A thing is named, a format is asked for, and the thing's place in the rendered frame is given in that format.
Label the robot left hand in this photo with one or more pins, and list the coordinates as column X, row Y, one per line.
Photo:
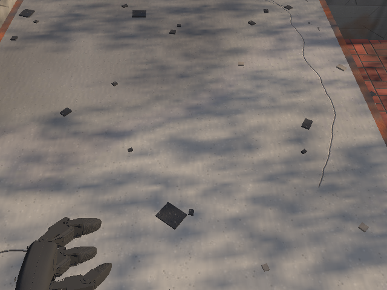
column 47, row 258

